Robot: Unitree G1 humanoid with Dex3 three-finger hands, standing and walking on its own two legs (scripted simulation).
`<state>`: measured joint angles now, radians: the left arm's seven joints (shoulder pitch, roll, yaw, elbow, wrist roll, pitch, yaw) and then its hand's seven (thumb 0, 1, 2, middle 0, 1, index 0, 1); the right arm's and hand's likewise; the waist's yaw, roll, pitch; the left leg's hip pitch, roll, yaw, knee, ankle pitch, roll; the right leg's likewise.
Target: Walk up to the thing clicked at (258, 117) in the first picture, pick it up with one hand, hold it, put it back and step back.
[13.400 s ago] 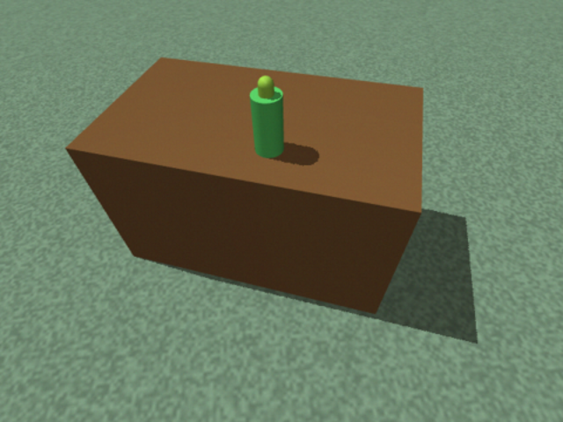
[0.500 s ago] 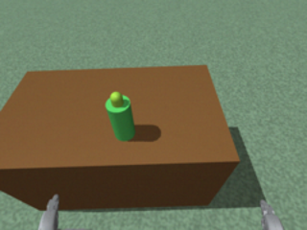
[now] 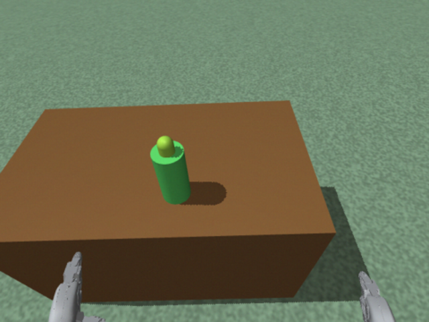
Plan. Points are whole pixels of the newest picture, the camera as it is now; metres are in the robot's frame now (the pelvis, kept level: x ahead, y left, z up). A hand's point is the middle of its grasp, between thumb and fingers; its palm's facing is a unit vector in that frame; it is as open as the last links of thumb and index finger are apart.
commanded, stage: rise first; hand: left
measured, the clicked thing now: (171, 168) +0.51 +0.16 -0.06
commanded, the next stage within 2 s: go down in 0.48 s
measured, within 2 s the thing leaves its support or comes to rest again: neither
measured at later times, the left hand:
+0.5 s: hand (97, 305) +0.16 +0.23 -0.02, palm faces +0.23 -0.92 -0.31, open 17.7 cm
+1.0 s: hand (84, 249) +0.25 +0.27 +0.02, palm faces +0.26 -0.96 -0.14, open 17.4 cm
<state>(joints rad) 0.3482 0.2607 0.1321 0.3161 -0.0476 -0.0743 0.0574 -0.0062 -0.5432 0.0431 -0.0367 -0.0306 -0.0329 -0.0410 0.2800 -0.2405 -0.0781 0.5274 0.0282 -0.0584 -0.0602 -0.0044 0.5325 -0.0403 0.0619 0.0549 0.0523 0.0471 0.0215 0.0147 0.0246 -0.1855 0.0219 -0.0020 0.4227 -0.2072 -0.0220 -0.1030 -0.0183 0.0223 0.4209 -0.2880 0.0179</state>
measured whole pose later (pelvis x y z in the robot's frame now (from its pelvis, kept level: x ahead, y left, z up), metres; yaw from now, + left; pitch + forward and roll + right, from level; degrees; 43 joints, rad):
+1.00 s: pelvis -0.01 +0.00 -0.01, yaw +2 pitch +1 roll +0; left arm 0.08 0.33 0.33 0.41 -0.16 -0.26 -0.16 -0.01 -0.55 0.10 -0.04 -0.07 -0.05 -0.08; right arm 0.22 -0.22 -0.07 0.59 0.02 -0.11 -0.05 0.00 0.46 -0.06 0.06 0.05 0.05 0.05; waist -0.01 -0.02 -0.01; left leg -0.32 0.01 -0.03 0.57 -0.26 -0.02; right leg -0.23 -0.02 0.00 0.56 -0.35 0.02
